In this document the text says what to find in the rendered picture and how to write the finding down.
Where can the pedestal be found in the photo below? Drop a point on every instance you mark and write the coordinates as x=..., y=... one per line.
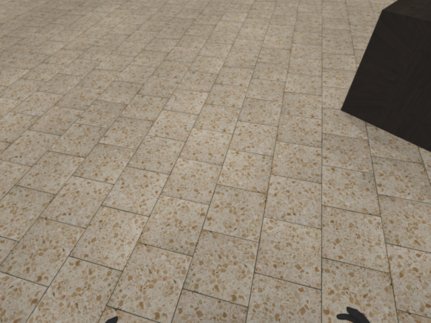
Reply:
x=392, y=86

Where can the robot right hand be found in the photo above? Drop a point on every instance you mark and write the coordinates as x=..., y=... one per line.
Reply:
x=353, y=316

